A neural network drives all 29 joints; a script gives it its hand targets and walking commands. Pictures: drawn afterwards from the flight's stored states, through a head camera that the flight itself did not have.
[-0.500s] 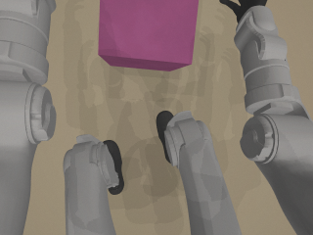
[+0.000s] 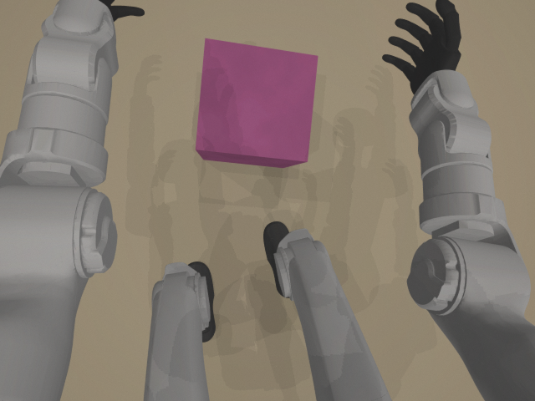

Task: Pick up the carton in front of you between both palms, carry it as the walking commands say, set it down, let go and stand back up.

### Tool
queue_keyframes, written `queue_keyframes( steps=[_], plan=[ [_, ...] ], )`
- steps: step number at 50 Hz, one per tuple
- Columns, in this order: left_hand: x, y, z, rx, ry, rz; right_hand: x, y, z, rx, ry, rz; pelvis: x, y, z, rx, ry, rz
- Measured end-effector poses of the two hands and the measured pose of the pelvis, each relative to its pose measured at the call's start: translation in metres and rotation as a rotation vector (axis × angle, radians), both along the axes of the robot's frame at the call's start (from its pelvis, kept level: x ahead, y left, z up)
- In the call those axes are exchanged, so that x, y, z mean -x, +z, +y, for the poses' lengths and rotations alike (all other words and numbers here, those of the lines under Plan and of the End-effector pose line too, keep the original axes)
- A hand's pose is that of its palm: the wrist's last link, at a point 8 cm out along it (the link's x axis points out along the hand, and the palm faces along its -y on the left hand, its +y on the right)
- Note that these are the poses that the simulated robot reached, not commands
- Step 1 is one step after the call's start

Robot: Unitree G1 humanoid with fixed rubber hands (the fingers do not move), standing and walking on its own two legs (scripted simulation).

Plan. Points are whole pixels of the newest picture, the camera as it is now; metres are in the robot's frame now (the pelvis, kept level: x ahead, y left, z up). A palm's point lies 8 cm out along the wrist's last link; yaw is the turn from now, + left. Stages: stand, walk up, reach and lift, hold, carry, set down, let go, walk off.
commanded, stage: set down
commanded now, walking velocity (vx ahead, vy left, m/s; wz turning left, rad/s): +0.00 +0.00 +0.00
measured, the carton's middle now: (251, 115) +0.52 -0.10 -0.44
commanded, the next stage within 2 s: let go in 0.16 s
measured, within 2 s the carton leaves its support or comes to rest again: neither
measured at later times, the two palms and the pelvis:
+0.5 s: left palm (28, 75) +0.49 +0.12 +0.01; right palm (507, 100) +0.41 -0.28 +0.02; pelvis +0.03 -0.02 +0.13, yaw +2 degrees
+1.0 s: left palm out of the picture +0.35 +0.18 +0.11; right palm out of the picture +0.26 -0.26 +0.13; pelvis +0.10 -0.02 +0.20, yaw -1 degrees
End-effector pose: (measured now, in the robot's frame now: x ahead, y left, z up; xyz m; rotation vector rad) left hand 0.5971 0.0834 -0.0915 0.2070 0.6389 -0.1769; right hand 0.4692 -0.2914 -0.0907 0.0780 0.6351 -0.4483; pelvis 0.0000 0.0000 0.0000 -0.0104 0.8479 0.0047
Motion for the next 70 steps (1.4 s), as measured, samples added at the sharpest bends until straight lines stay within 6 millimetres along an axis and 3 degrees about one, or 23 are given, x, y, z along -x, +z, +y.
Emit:
queue_keyframes(
  steps=[8, 15, 19, 29, 39, 45, 50, 55, 62, 70],
  plan=[
    [0.001, 0.049, 0.002, -0.003, -0.001, 0.008, 0.001, 0.047, 0.0, -0.002, 0.007, -0.006, -0.006, 0.043, -0.002, -0.006, -0.004, -0.018],
    [0.017, 0.074, 0.009, -0.017, 0.035, 0.018, 0.011, 0.072, 0.005, 0.018, 0.07, 0.021, -0.013, 0.075, -0.006, -0.014, -0.003, -0.04],
    [0.045, 0.084, 0.018, -0.041, 0.094, 0.016, 0.027, 0.085, 0.01, 0.043, 0.157, 0.059, -0.021, 0.095, -0.01, -0.023, -0.001, -0.07],
    [0.137, 0.126, 0.041, -0.074, 0.237, 0.043, 0.085, 0.133, 0.011, 0.073, 0.364, 0.157, -0.043, 0.143, -0.024, -0.036, 0.005, -0.245],
    [0.188, 0.169, 0.057, -0.074, 0.207, 0.06, 0.147, 0.182, 0.009, 0.062, 0.38, 0.175, -0.071, 0.175, -0.031, -0.029, -0.017, -0.439],
    [0.221, 0.186, 0.074, -0.075, 0.191, 0.074, 0.187, 0.206, 0.023, 0.059, 0.365, 0.186, -0.087, 0.191, -0.027, -0.017, -0.023, -0.548],
    [0.25, 0.201, 0.096, -0.074, 0.197, 0.08, 0.208, 0.224, 0.036, 0.062, 0.364, 0.193, -0.096, 0.202, -0.019, -0.003, -0.023, -0.64],
    [0.277, 0.216, 0.12, -0.075, 0.205, 0.091, 0.215, 0.232, 0.048, 0.064, 0.372, 0.192, -0.102, 0.208, -0.006, 0.01, -0.022, -0.727],
    [0.311, 0.232, 0.151, -0.082, 0.226, 0.115, 0.206, 0.235, 0.064, 0.066, 0.395, 0.176, -0.108, 0.212, 0.009, 0.019, -0.02, -0.823],
    [0.328, 0.238, 0.162, -0.072, 0.243, 0.123, 0.201, 0.236, 0.071, 0.077, 0.414, 0.183, -0.109, 0.212, 0.015, 0.018, -0.014, -0.891]
  ],
)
